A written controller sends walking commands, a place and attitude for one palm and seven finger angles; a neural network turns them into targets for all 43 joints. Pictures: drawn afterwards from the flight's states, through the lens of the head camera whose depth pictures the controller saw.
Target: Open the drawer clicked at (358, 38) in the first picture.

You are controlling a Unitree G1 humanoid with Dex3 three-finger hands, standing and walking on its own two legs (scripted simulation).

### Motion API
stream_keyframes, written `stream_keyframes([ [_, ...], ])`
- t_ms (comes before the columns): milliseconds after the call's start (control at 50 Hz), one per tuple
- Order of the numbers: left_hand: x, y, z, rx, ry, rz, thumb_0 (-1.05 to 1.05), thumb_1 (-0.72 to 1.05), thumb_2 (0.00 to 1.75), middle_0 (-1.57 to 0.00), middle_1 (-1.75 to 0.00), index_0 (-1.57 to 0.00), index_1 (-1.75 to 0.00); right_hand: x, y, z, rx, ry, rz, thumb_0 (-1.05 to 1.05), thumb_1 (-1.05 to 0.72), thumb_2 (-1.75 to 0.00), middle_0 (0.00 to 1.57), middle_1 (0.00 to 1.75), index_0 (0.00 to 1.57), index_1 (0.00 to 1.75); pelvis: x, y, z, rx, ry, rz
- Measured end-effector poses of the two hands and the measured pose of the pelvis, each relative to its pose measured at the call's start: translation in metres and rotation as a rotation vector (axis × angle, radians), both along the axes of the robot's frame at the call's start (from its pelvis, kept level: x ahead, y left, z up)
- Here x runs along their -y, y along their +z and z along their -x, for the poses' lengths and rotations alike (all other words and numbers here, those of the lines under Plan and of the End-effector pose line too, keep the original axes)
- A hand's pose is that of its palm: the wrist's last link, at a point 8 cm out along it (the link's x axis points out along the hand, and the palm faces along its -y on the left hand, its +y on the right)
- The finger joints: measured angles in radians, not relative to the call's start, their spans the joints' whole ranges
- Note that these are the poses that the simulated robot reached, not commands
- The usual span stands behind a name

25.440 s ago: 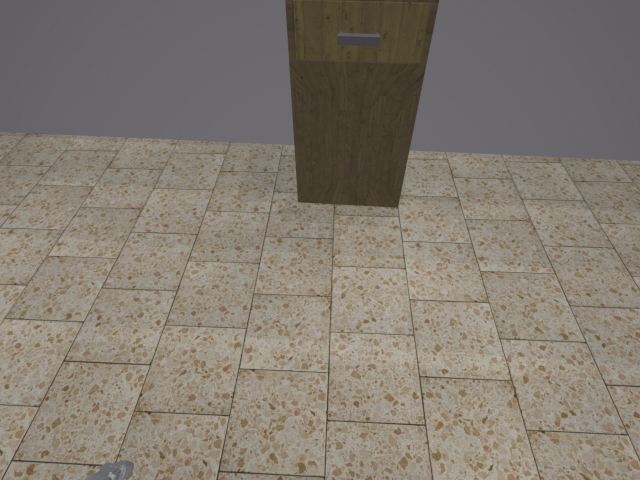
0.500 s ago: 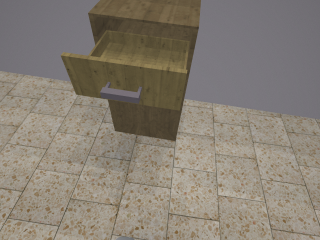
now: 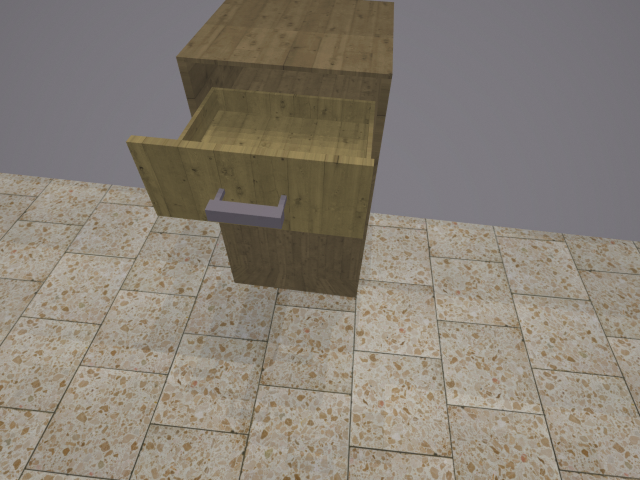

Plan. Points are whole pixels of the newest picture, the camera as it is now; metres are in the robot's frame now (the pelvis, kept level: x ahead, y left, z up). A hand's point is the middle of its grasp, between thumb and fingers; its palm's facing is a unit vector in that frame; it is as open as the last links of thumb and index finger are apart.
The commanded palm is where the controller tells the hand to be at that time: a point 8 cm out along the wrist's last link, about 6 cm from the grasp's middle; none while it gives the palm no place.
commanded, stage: let the arm hang, fingers relaxed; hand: left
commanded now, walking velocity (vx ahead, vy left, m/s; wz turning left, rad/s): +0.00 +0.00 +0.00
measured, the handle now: (248, 205) +0.55 +0.16 -0.01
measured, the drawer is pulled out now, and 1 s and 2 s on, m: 0.30 0.30 0.30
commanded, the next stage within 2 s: look to check the result in 0.22 s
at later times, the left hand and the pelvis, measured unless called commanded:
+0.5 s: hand out of the picture +0.00 +0.17 -0.18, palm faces +0.04 -0.98 -0.17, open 7.3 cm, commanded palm none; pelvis +0.01 +0.00 +0.00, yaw -1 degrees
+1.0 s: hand out of the picture +0.02 +0.16 -0.17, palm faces +0.04 -0.98 -0.18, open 7.4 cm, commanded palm none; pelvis +0.02 +0.00 +0.00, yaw -1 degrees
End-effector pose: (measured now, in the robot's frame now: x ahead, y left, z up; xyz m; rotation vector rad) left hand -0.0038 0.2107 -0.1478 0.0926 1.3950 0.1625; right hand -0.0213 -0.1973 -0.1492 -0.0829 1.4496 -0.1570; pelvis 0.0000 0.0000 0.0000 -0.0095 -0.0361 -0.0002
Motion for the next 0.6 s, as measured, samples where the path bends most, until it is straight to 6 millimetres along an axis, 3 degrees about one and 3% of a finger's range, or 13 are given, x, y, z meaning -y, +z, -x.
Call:
stream_keyframes([
  [140, -0.006, 0.000, -0.009, -0.001, -0.013, -0.009, 0.01, 0.92, 0.90, -0.20, -0.30, -0.20, -0.30, 0.003, 0.002, -0.004, 0.012, -0.018, 0.015, 0.01, -0.92, -0.90, 0.19, 0.30, 0.20, 0.30, -0.001, 0.000, -0.005, -0.001, -0.008, -0.001],
  [600, -0.004, 0.002, 0.000, -0.062, -0.006, -0.007, 0.01, 0.91, 0.90, -0.20, -0.30, -0.20, -0.30, 0.009, 0.004, -0.021, 0.009, -0.012, 0.028, 0.01, -0.92, -0.90, 0.19, 0.30, 0.20, 0.30, -0.002, 0.002, -0.017, 0.002, -0.016, -0.003],
])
